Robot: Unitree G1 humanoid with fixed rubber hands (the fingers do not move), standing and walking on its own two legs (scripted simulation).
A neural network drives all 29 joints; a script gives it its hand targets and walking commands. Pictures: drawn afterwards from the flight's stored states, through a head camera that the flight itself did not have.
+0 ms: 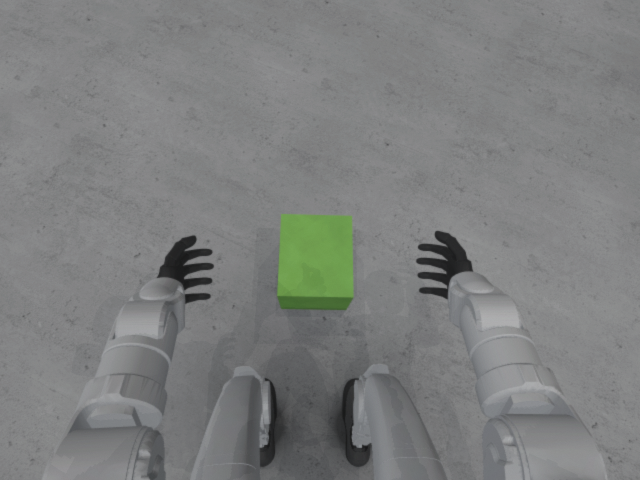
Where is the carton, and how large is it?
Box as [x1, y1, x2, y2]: [277, 214, 353, 309]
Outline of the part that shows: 281,214 277,296 281,308 345,309 353,297 351,216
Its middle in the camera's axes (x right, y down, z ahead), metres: -0.01 +0.06 +1.05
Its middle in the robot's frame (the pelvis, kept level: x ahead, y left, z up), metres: +0.53 -0.02 -0.60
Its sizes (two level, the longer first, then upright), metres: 0.216 0.185 0.177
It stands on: the floor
